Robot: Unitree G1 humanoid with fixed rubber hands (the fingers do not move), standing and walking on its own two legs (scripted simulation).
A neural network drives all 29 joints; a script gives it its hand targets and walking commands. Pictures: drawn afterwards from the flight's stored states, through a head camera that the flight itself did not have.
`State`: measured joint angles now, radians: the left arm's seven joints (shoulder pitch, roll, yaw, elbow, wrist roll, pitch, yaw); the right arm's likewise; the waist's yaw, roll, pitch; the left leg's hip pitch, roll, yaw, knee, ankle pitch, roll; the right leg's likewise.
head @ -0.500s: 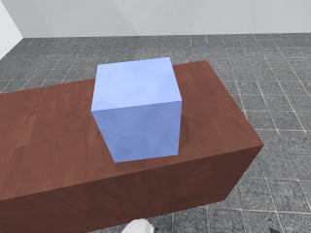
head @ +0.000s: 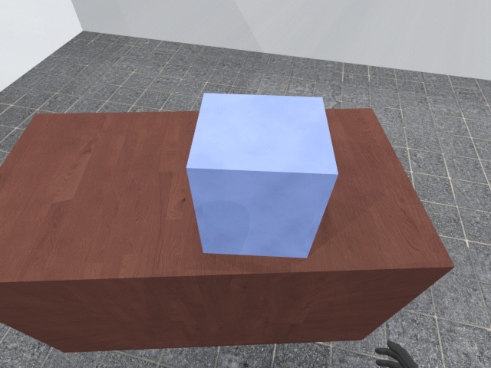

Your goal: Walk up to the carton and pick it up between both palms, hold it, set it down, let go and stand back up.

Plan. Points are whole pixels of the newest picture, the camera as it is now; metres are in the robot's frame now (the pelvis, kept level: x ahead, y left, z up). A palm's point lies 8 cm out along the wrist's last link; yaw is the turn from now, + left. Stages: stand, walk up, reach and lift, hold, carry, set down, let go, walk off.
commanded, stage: walk up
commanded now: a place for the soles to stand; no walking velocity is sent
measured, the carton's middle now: (258, 180) +0.47 -0.01 +0.01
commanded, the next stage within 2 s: reach and lift in 1.68 s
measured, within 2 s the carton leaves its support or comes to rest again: neither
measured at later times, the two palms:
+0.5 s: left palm out of the picture +0.09 +0.26 -0.09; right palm out of the picture +0.11 -0.26 -0.10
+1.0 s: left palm out of the picture +0.07 +0.26 -0.10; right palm (419, 359) +0.16 -0.26 -0.08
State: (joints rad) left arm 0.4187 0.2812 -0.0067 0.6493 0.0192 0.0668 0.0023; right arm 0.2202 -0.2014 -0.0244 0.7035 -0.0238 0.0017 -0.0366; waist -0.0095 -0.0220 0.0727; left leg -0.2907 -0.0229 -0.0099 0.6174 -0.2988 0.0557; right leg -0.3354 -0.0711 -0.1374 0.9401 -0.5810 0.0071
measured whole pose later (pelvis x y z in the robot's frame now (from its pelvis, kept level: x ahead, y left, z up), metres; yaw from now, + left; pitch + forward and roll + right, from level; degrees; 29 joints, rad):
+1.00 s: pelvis +0.01 -0.02 +0.00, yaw +5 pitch -1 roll +0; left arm 0.32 0.31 0.00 0.66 0.01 0.02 -0.01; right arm 0.21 -0.27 0.00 0.67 0.00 0.01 0.02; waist 0.01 -0.01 0.04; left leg -0.28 -0.03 -0.08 0.56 -0.26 0.00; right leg -0.25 -0.08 -0.11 0.55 -0.28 0.03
